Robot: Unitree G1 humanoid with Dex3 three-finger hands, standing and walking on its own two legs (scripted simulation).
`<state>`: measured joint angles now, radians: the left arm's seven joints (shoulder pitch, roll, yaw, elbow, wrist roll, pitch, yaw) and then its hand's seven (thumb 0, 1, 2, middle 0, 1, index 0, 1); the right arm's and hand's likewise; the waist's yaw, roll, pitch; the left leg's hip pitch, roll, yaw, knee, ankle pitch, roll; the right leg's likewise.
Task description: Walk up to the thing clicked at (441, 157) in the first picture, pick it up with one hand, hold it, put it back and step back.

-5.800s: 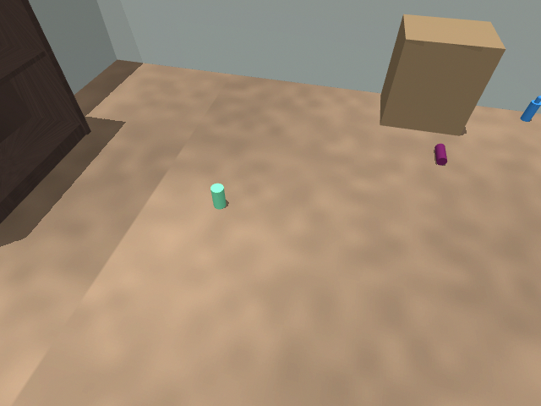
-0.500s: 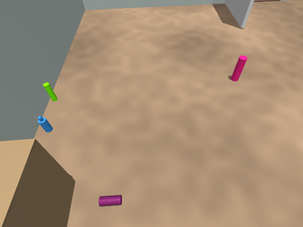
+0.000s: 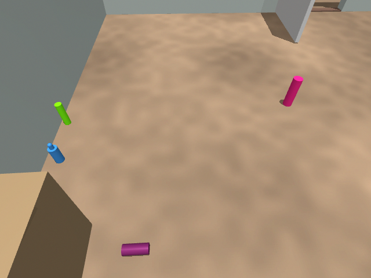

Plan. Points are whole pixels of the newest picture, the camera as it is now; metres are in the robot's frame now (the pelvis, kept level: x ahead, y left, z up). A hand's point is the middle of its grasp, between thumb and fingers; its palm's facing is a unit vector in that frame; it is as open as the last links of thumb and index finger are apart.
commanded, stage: walk up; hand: left
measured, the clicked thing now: (135, 249) +0.39 +0.26 -0.75
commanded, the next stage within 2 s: stand in 0.52 s
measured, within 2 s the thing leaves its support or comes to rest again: neither
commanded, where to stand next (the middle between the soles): +0.03 -0.01 m, yaw +2 degrees
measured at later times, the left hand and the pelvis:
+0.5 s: hand out of the picture +0.08 +0.25 -0.16, palm faces +0.03 -0.95 -0.30, open 7.3 cm; pelvis +0.00 +0.00 +0.00, yaw +1 degrees
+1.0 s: hand out of the picture +0.09 +0.26 -0.15, palm faces -0.01 -0.94 -0.35, open 7.3 cm; pelvis +0.02 +0.01 +0.01, yaw +1 degrees
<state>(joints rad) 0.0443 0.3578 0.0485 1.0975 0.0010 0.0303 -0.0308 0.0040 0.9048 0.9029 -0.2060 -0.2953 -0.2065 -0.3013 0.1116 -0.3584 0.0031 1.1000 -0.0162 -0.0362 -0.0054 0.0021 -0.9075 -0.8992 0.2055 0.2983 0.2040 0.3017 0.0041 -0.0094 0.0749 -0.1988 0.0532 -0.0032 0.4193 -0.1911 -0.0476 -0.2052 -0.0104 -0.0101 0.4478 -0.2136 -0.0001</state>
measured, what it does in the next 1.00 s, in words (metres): stands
